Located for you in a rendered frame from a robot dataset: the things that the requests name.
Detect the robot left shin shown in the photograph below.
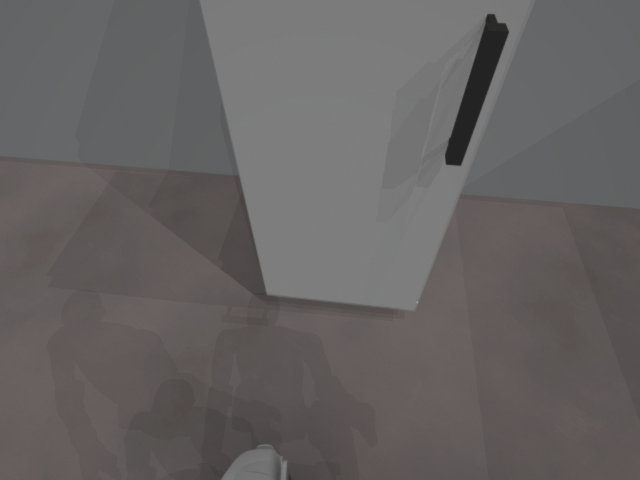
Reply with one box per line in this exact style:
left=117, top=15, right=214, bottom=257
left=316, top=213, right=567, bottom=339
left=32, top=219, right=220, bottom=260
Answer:
left=256, top=445, right=277, bottom=453

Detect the fridge door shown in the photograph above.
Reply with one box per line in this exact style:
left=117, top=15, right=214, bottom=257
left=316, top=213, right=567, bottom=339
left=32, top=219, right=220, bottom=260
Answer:
left=200, top=0, right=531, bottom=310

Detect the robot left thigh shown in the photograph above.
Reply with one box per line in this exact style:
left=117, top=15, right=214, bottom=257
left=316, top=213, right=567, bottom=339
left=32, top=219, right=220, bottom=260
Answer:
left=221, top=449, right=289, bottom=480

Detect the handle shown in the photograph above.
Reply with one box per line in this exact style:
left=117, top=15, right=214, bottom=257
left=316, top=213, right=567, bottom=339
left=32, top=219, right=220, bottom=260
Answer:
left=445, top=14, right=509, bottom=166

